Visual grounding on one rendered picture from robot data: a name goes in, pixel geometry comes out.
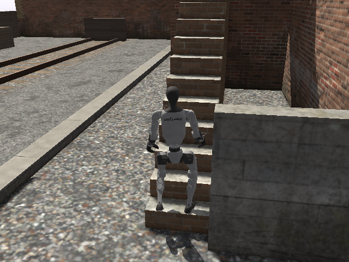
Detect stairs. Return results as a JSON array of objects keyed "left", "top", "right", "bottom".
[{"left": 145, "top": 0, "right": 230, "bottom": 234}]

